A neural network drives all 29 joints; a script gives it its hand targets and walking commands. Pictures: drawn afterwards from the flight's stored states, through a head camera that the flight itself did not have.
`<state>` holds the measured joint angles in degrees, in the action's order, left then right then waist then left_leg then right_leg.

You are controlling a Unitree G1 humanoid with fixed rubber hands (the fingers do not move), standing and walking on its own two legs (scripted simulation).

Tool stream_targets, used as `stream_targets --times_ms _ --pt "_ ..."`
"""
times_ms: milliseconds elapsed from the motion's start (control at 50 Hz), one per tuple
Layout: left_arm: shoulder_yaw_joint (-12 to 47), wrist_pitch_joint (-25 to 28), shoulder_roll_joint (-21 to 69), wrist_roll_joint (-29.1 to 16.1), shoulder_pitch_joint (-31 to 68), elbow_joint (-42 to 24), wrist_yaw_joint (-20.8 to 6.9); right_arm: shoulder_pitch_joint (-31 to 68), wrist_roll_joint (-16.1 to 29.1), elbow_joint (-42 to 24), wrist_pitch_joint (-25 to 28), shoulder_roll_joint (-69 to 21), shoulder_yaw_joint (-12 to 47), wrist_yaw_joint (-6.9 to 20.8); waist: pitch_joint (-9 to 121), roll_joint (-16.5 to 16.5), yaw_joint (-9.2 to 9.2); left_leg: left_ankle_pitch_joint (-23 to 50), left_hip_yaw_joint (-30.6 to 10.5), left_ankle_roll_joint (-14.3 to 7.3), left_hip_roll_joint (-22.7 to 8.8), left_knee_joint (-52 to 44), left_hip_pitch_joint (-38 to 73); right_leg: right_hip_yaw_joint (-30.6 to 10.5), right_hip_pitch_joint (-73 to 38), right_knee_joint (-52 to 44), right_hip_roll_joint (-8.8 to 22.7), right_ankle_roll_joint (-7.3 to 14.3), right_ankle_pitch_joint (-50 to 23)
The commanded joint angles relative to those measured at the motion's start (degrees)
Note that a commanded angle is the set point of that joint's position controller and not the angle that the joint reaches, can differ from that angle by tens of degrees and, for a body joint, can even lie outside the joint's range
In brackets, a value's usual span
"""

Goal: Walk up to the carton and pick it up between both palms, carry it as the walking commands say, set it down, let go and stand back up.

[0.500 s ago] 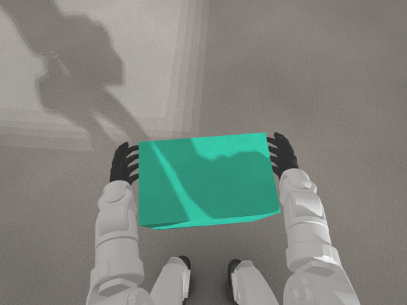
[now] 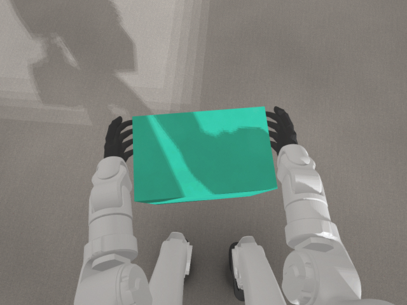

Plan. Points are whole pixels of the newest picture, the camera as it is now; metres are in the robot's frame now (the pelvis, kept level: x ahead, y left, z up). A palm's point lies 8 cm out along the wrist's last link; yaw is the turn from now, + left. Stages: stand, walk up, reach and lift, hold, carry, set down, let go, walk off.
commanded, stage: set down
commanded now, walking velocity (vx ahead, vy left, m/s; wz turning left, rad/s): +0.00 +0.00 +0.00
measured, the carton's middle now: (201, 163) +0.40 +0.04 -0.14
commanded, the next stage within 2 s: none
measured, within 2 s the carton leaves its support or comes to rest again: neither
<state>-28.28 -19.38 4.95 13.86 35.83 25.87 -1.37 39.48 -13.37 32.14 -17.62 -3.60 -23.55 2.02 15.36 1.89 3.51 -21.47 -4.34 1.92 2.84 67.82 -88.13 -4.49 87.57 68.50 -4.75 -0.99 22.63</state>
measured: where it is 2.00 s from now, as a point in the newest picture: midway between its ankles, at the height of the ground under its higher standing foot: (208, 278)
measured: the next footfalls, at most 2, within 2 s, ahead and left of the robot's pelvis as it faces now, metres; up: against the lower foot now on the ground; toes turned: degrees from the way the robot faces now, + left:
none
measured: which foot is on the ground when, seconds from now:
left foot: down 0.00-1.00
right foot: down 0.00-1.00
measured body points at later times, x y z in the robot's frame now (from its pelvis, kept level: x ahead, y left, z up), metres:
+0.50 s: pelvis -0.02 +0.00 -0.08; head +0.23 +0.00 +0.30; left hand +0.42 +0.22 -0.16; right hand +0.46 -0.12 -0.17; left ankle +0.07 +0.13 -0.61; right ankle +0.06 -0.12 -0.61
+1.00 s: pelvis -0.04 +0.00 -0.15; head +0.25 +0.01 +0.19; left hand +0.43 +0.23 -0.26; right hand +0.48 -0.11 -0.26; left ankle +0.07 +0.13 -0.61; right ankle +0.06 -0.12 -0.61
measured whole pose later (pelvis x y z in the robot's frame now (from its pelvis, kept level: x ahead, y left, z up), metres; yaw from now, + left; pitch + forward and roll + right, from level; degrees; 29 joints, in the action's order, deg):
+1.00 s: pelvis -0.04 +0.00 -0.15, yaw +0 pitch +50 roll +0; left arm -28.6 -17.4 -4.0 8.6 55.8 37.6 1.2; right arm 60.2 -9.3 43.1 -16.3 4.2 -21.2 -2.3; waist 10.7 1.8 4.1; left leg -27.0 -4.9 3.6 5.7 98.8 -121.7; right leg -3.9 120.9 99.6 -7.3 -2.8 28.6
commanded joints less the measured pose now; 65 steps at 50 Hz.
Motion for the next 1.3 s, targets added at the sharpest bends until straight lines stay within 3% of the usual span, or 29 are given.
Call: stream_targets --times_ms 0,340,700,1280 --pt "35.2 0.1 49.8 -9.1 29.7 5.8 -16.8 28.4 7.9 4.6 0.6 -53.0 32.7 13.2 43.7 1.0 1.69 15.7 5.3 -0.5 4.2 -2.2 24.5 3.7 -21.5 -4.5 -3.4 0.1 -13.3" --pt "31.7 1.2 45.8 -10.9 38.2 10.1 -15.5 37.2 8.9 7.2 2.0 -50.1 31.3 8.9 48.0 2.1 2.37 11.0 6.8 0.2 4.6 7.7 11.0 5.1 -12.9 5.9 -4.2 -0.5 -9.4" --pt "30.2 1.4 43.7 -11.9 48.4 11.9 -13.9 46.8 9.7 10.0 2.1 -47.5 28.8 8.1 51.0 0.8 2.56 8.9 7.7 0.8 5.0 16.9 4.9 7.0 -2.1 16.3 -4.9 -0.4 -5.3" --pt "29.5 3.3 38.8 -14.7 60.8 13.7 -12.2 58.8 12.5 12.3 3.4 -42.6 28.6 6.3 51.3 1.6 3.16 8.0 9.3 1.0 4.5 31.2 -5.6 8.6 8.9 31.3 -4.8 -0.5 -3.7"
